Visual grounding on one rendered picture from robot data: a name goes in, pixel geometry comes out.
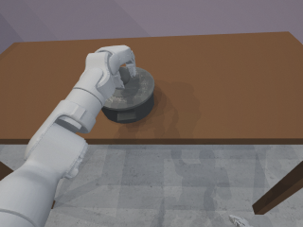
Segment left robot upper arm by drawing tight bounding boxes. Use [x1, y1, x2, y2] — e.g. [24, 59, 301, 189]
[0, 122, 89, 227]

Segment robot left hand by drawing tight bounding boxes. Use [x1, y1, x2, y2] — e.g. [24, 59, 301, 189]
[95, 45, 136, 90]

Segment robot left forearm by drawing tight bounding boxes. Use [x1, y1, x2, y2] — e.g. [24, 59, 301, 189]
[24, 48, 120, 161]

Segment pot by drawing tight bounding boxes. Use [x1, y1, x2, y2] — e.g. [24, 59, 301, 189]
[101, 93, 154, 124]

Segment robot right hand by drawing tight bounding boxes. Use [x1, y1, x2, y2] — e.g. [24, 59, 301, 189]
[229, 215, 253, 227]

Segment table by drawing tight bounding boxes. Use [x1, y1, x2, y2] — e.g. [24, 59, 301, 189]
[0, 31, 303, 215]

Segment knob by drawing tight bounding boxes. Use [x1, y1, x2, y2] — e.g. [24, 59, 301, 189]
[118, 67, 131, 85]

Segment lid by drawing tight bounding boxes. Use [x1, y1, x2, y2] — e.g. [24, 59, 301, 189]
[103, 66, 155, 111]

